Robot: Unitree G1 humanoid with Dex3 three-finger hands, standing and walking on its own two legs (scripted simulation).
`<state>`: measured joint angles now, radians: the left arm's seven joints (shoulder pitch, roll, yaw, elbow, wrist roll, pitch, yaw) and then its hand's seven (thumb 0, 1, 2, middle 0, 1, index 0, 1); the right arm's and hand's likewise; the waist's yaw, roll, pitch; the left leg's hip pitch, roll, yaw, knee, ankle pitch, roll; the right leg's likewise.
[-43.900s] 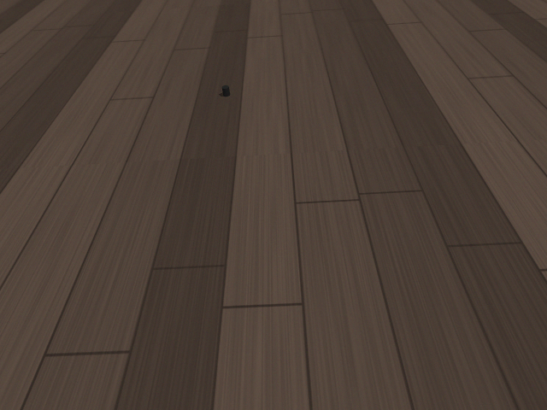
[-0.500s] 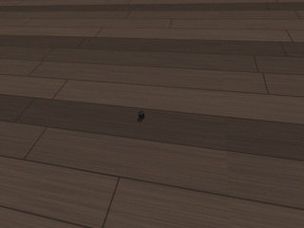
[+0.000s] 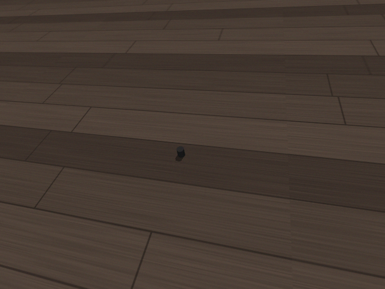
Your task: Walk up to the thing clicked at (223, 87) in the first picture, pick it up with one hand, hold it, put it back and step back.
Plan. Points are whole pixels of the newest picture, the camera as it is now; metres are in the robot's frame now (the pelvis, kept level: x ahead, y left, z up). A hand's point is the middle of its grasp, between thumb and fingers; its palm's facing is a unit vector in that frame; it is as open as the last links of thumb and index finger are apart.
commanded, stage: step back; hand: left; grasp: from above
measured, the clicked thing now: (180, 151) +1.08 +0.25 -0.74
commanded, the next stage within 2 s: stand in 0.34 s
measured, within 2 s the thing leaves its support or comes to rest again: neither
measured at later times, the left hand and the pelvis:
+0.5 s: hand out of the picture +0.11 +0.29 -0.15, palm faces +0.00 -0.94 -0.33, open 7.4 cm; pelvis +0.03 +0.03 +0.01, yaw +0 degrees
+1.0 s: hand out of the picture +0.10 +0.28 -0.14, palm faces -0.04 -0.94 -0.34, open 7.4 cm; pelvis +0.02 +0.03 +0.02, yaw +0 degrees
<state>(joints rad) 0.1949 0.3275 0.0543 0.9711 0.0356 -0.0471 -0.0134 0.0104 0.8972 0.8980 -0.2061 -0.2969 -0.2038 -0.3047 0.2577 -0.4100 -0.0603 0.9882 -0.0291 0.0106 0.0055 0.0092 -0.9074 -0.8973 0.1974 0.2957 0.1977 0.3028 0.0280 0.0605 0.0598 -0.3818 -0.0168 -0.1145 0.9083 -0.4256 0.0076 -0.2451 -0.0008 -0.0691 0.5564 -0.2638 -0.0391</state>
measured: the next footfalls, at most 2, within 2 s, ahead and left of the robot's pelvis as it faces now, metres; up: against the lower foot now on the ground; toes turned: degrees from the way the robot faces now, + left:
left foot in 0.16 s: +0.09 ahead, +0.16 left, +0.00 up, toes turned +1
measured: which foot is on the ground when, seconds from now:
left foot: up 0.00-0.14, down 0.16-1.00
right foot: down 0.00-1.00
